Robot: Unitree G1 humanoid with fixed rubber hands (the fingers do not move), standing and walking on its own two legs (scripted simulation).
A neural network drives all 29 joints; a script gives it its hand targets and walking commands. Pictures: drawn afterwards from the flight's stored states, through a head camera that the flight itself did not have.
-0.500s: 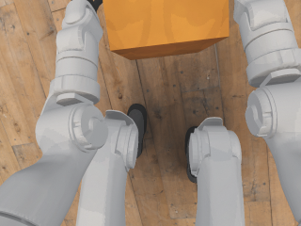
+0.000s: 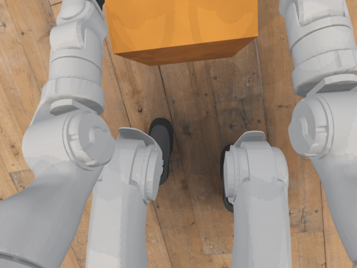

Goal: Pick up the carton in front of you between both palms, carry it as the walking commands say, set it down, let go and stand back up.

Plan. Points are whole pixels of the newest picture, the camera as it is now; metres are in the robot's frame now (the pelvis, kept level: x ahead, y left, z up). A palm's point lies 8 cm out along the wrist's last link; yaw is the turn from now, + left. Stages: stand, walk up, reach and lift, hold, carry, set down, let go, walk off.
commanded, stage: set down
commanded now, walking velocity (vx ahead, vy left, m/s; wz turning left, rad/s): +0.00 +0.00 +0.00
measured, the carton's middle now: (182, 0) +0.55 +0.03 -0.24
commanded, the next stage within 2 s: let go in 1.66 s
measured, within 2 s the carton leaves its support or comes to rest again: rests again in 0.26 s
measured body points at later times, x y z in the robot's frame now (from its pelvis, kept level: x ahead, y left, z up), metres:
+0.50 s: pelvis +0.00 +0.00 -0.01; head +0.38 -0.05 +0.22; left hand +0.53 +0.20 -0.19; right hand +0.58 -0.17 -0.21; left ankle +0.15 +0.13 -0.34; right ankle +0.07 -0.10 -0.34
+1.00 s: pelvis +0.00 +0.01 +0.06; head +0.35 -0.01 +0.33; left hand +0.53 +0.20 -0.07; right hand +0.61 -0.18 -0.06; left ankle +0.14 +0.13 -0.34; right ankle +0.07 -0.09 -0.34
